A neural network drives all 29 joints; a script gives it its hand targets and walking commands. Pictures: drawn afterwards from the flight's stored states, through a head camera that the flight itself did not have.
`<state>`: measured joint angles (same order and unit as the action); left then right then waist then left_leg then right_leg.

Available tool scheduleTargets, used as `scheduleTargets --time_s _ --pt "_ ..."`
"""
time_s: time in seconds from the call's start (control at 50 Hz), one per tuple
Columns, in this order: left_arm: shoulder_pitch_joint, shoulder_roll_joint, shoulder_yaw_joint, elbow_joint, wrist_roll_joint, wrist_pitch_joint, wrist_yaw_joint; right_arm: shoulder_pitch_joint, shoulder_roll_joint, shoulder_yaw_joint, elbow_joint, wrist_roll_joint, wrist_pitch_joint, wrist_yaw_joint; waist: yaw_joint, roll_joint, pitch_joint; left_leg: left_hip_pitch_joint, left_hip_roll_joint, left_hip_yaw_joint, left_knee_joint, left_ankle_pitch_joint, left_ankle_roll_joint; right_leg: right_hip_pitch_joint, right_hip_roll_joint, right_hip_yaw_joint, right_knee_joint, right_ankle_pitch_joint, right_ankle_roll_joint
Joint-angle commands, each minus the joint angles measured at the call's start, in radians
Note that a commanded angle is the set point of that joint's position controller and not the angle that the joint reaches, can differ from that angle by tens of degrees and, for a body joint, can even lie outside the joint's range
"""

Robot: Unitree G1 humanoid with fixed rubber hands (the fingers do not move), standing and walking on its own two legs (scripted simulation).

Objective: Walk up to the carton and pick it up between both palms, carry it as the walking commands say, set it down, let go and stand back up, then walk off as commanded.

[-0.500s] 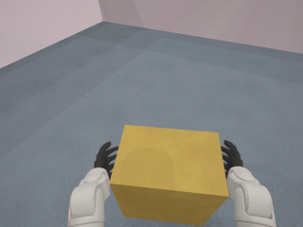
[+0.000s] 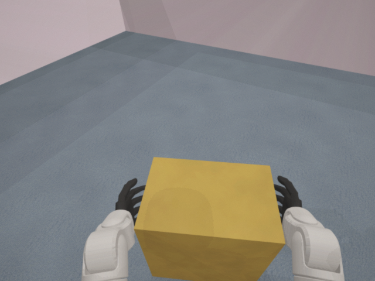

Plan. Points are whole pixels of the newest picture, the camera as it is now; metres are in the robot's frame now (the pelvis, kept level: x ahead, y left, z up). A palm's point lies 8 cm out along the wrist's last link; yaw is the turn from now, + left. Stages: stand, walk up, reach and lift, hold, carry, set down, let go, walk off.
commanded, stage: carry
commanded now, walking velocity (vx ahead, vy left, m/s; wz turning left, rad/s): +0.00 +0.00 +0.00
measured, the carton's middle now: (205, 226) +0.26 +0.00 +0.00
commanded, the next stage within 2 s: hold in 1.42 s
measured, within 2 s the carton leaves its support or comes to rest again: neither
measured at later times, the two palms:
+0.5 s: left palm (121, 213) +0.27 +0.18 +0.04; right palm (276, 212) +0.27 -0.15 +0.04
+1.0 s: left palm (118, 212) +0.27 +0.19 +0.04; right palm (273, 214) +0.27 -0.14 +0.04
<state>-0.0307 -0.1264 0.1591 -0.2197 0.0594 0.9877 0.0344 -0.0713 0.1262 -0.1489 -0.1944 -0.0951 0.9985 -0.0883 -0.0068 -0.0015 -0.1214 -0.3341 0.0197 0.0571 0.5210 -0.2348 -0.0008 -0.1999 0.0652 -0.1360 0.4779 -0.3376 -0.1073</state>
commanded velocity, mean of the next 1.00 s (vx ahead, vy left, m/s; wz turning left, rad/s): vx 0.00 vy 0.00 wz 0.00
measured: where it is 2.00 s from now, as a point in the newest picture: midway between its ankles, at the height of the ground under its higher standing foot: outside the picture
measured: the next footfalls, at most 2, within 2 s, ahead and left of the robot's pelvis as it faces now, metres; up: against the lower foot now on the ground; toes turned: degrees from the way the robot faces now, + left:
none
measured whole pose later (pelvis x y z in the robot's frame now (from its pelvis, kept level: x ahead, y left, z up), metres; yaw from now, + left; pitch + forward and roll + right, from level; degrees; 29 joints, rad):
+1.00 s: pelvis +0.01 +0.03 +0.00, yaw -1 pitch +2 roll +0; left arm -0.06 -0.13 0.17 -0.01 0.12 0.76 -0.01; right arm -0.07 0.12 -0.16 -0.01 -0.17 0.77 -0.03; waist 0.00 0.01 -0.09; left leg -0.30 -0.01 0.08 0.50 -0.25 0.04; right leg -0.17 0.03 -0.11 0.47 -0.34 -0.07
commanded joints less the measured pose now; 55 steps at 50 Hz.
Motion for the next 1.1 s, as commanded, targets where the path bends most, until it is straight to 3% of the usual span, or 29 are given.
scheduleTargets --time_s 0.0,0.06,0.14,0.18,0.22,0.24,0.26,0.28,0.32,0.34,0.4,0.44,0.48,0.54,0.56,0.6,0.62,0.7,0.72,0.74,0.76,0.78,0.8,0.88,0.9,0.94,1.0,1.02,1.08 --pt "-0.472 -0.707 -0.633 -0.027 -0.171 -0.048 -0.106 -0.403 0.691 0.585 -0.004 0.198 -0.050 0.171 0.002 -0.007 -0.164 0.081 0.100 -0.066 -0.031 0.184 0.040 0.049 -0.217 0.146 -0.086 0.499 0.079" --pt "-0.488 -0.741 -0.633 0.024 -0.165 -0.077 -0.120 -0.431 0.716 0.584 0.029 0.190 -0.083 0.185 0.004 -0.002 -0.169 0.101 0.107 -0.075 -0.041 0.189 0.042 0.033 -0.211 0.148 -0.089 0.436 0.072" --pt "-0.475 -0.785 -0.687 -0.016 -0.187 -0.094 -0.131 -0.417 0.762 0.631 -0.019 0.208 -0.099 0.198 0.007 0.016 -0.203 0.107 0.109 -0.072 -0.046 0.218 0.047 0.066 -0.205 0.131 -0.077 0.412 0.067" --pt "-0.446 -0.734 -0.640 0.071 -0.148 -0.113 -0.135 -0.407 0.707 0.594 0.053 0.175 -0.119 0.200 0.008 0.012 -0.195 0.114 0.114 -0.071 -0.037 0.243 0.047 0.060 -0.206 0.136 -0.075 0.438 0.064" --pt "-0.463 -0.741 -0.649 0.055 -0.147 -0.137 -0.140 -0.419 0.720 0.605 0.046 0.178 -0.141 0.211 0.008 0.002 -0.194 0.108 0.114 -0.075 -0.044 0.244 0.048 0.071 -0.208 0.129 -0.068 0.434 0.060" --pt "-0.458 -0.722 -0.622 0.124 -0.122 -0.153 -0.147 -0.415 0.700 0.581 0.107 0.151 -0.157 0.217 0.009 -0.002 -0.199 0.112 0.115 -0.073 -0.047 0.242 0.046 0.077 -0.213 0.126 -0.066 0.440 0.063" --pt "-0.459 -0.722 -0.621 0.126 -0.119 -0.163 -0.152 -0.425 0.698 0.585 0.100 0.148 -0.169 0.220 0.010 -0.008 -0.183 0.103 0.113 -0.072 -0.046 0.211 0.045 0.068 -0.215 0.135 -0.074 0.436 0.065" --pt "-0.479 -0.739 -0.635 0.051 -0.153 -0.173 -0.144 -0.447 0.717 0.601 0.025 0.182 -0.179 0.213 0.010 -0.005 -0.174 0.113 0.116 -0.075 -0.048 0.214 0.044 0.059 -0.216 0.136 -0.068 0.442 0.061" --pt "-0.500 -0.746 -0.661 -0.001 -0.170 -0.182 -0.140 -0.427 0.734 0.604 0.008 0.189 -0.188 0.211 0.011 0.031 -0.198 0.125 0.118 -0.071 -0.042 0.240 0.044 0.072 -0.216 0.130 -0.060 0.445 0.064" --pt "-0.447 -0.689 -0.609 0.112 -0.124 -0.182 -0.144 -0.387 0.682 0.560 0.105 0.141 -0.194 0.211 0.012 0.013 -0.196 0.126 0.121 -0.080 -0.045 0.256 0.048 0.081 -0.210 0.128 -0.052 0.441 0.062" --pt "-0.446 -0.674 -0.615 0.071 -0.136 -0.202 -0.145 -0.390 0.665 0.568 0.052 0.141 -0.216 0.206 0.012 0.001 -0.204 0.137 0.125 -0.081 -0.036 0.282 0.053 0.089 -0.212 0.128 -0.045 0.475 0.065" --pt "-0.443 -0.682 -0.621 0.009 -0.162 -0.201 -0.134 -0.393 0.671 0.577 -0.020 0.167 -0.216 0.192 0.013 -0.004 -0.214 0.141 0.124 -0.081 -0.032 0.290 0.055 0.095 -0.215 0.127 -0.045 0.493 0.065" --pt "-0.404 -0.644 -0.595 0.125 -0.109 -0.200 -0.143 -0.349 0.633 0.551 0.100 0.114 -0.214 0.199 0.012 0.001 -0.206 0.144 0.124 -0.076 -0.028 0.309 0.059 0.095 -0.219 0.126 -0.041 0.510 0.069" --pt "-0.448 -0.648 -0.609 0.014 -0.150 -0.216 -0.136 -0.393 0.639 0.570 -0.013 0.151 -0.229 0.189 0.010 -0.013 -0.197 0.146 0.124 -0.080 -0.031 0.304 0.059 0.091 -0.221 0.129 -0.042 0.523 0.070" --pt "-0.406 -0.638 -0.591 0.112 -0.109 -0.213 -0.145 -0.358 0.623 0.552 0.076 0.110 -0.226 0.196 0.010 -0.017 -0.189 0.144 0.125 -0.078 -0.034 0.319 0.058 0.086 -0.220 0.125 -0.041 0.516 0.071" --pt "-0.417 -0.629 -0.593 0.080 -0.115 -0.218 -0.141 -0.355 0.619 0.548 0.059 0.118 -0.229 0.195 0.010 0.007 -0.187 0.148 0.123 -0.073 -0.035 0.317 0.060 0.078 -0.219 0.124 -0.044 0.499 0.070" --pt "-0.408 -0.617 -0.580 0.127 -0.097 -0.218 -0.143 -0.343 0.605 0.531 0.103 0.098 -0.231 0.197 0.011 0.018 -0.189 0.149 0.126 -0.077 -0.039 0.327 0.060 0.077 -0.219 0.127 -0.043 0.482 0.069" --pt "-0.427 -0.628 -0.584 0.135 -0.095 -0.238 -0.153 -0.385 0.612 0.553 0.092 0.105 -0.250 0.207 0.009 -0.006 -0.179 0.145 0.127 -0.081 -0.049 0.297 0.058 0.071 -0.213 0.128 -0.053 0.449 0.070" --pt "-0.450 -0.644 -0.604 0.026 -0.140 -0.236 -0.139 -0.403 0.632 0.570 -0.009 0.151 -0.249 0.195 0.009 0.004 -0.180 0.143 0.128 -0.082 -0.050 0.301 0.059 0.072 -0.210 0.124 -0.048 0.435 0.067" --pt "-0.407 -0.620 -0.577 0.142 -0.094 -0.233 -0.150 -0.357 0.607 0.543 0.107 0.099 -0.244 0.203 0.010 -0.010 -0.177 0.134 0.128 -0.080 -0.053 0.289 0.060 0.072 -0.206 0.123 -0.059 0.414 0.067" --pt "-0.439 -0.626 -0.586 0.085 -0.116 -0.235 -0.144 -0.375 0.614 0.547 0.058 0.119 -0.246 0.198 0.009 -0.004 -0.184 0.136 0.127 -0.086 -0.054 0.299 0.062 0.075 -0.205 0.123 -0.051 0.419 0.063" --pt "-0.400 -0.612 -0.568 0.177 -0.077 -0.235 -0.152 -0.349 0.597 0.535 0.139 0.085 -0.245 0.206 0.010 -0.012 -0.188 0.139 0.128 -0.085 -0.054 0.313 0.060 0.079 -0.207 0.123 -0.052 0.424 0.064" --pt "-0.416 -0.613 -0.575 0.151 -0.088 -0.242 -0.155 -0.359 0.600 0.536 0.124 0.091 -0.252 0.207 0.009 0.011 -0.199 0.148 0.126 -0.084 -0.054 0.317 0.062 0.081 -0.206 0.123 -0.051 0.422 0.067" --pt "-0.445 -0.634 -0.592 0.123 -0.100 -0.247 -0.157 -0.386 0.623 0.561 0.092 0.111 -0.259 0.214 0.008 -0.001 -0.178 0.134 0.127 -0.086 -0.062 0.274 0.063 0.077 -0.207 0.130 -0.067 0.393 0.066" --pt "-0.464 -0.635 -0.599 0.071 -0.119 -0.246 -0.149 -0.389 0.627 0.560 0.057 0.129 -0.255 0.208 0.007 0.007 -0.161 0.132 0.127 -0.087 -0.066 0.268 0.062 0.069 -0.207 0.127 -0.063 0.388 0.063" --pt "-0.406 -0.620 -0.575 0.151 -0.085 -0.239 -0.152 -0.363 0.602 0.544 0.107 0.103 -0.252 0.211 0.009 0.017 -0.179 0.143 0.128 -0.089 -0.069 0.289 0.065 0.065 -0.202 0.127 -0.062 0.368 0.063" --pt "-0.442 -0.625 -0.581 0.140 -0.092 -0.247 -0.156 -0.386 0.616 0.551 0.114 0.108 -0.258 0.217 0.008 -0.005 -0.174 0.146 0.129 -0.086 -0.066 0.286 0.063 0.063 -0.202 0.129 -0.066 0.378 0.065" --pt "-0.467 -0.651 -0.598 0.087 -0.121 -0.248 -0.153 -0.414 0.636 0.565 0.048 0.136 -0.261 0.214 0.008 0.003 -0.171 0.143 0.129 -0.087 -0.069 0.285 0.060 0.064 -0.203 0.125 -0.063 0.374 0.065" --pt "-0.428 -0.637 -0.579 0.150 -0.092 -0.243 -0.156 -0.387 0.622 0.556 0.104 0.113 -0.256 0.217 0.007 -0.001 -0.171 0.142 0.126 -0.088 -0.073 0.279 0.066 0.064 -0.203 0.130 -0.064 0.370 0.062"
